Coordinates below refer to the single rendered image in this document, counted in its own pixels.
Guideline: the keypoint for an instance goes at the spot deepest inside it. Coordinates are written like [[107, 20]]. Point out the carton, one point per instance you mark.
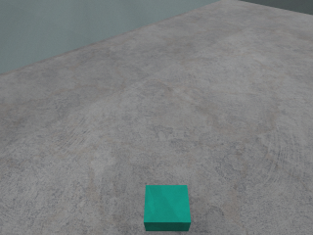
[[167, 208]]

